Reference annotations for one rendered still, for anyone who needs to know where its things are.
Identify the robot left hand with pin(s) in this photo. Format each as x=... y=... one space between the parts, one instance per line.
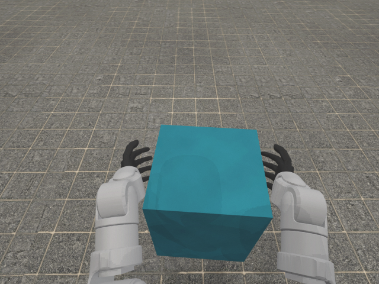
x=130 y=155

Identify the robot right hand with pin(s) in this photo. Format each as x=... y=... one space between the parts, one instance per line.
x=284 y=163

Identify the carton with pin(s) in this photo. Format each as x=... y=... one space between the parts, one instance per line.
x=207 y=196

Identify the right robot forearm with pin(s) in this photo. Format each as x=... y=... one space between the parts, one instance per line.
x=304 y=249

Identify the left robot forearm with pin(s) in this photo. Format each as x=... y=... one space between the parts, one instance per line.
x=117 y=248

